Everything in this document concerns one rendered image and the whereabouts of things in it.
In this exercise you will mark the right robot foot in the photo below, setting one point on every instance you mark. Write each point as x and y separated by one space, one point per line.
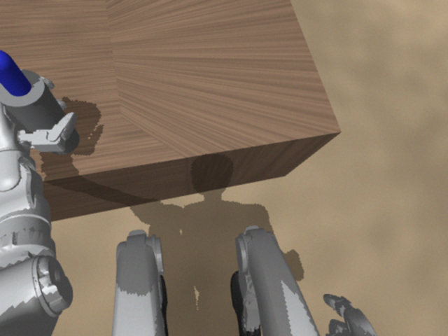
237 303

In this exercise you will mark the left robot arm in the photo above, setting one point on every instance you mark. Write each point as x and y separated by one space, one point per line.
33 287

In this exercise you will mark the right robot hand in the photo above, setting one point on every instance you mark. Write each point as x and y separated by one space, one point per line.
356 323

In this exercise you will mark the left robot hand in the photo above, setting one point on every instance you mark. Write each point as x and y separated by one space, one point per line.
15 136

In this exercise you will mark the bottle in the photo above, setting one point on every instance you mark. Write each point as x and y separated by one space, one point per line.
28 98

